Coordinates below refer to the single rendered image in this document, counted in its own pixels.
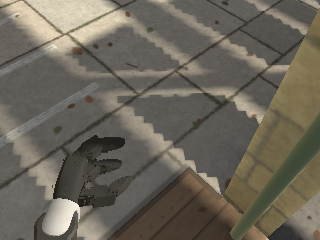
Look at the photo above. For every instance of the left robot hand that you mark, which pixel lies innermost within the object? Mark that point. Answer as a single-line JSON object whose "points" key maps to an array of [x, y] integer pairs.
{"points": [[76, 172]]}

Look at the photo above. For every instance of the left robot forearm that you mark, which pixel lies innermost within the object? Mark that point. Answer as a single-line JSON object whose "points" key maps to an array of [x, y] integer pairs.
{"points": [[59, 221]]}

